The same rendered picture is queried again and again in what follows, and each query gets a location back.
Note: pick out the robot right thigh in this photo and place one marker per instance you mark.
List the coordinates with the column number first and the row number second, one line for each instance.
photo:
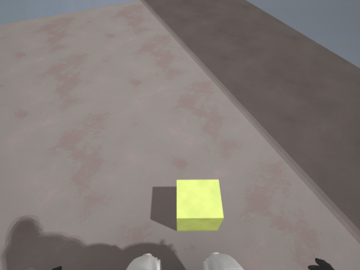
column 221, row 262

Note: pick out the robot right hand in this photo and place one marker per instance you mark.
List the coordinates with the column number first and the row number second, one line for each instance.
column 322, row 265

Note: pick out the carton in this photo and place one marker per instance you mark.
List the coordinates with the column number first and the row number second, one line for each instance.
column 199, row 205

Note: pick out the robot thigh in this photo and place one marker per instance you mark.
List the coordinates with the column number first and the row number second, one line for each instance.
column 221, row 262
column 146, row 262

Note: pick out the robot left thigh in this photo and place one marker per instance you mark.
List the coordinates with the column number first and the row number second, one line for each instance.
column 146, row 262

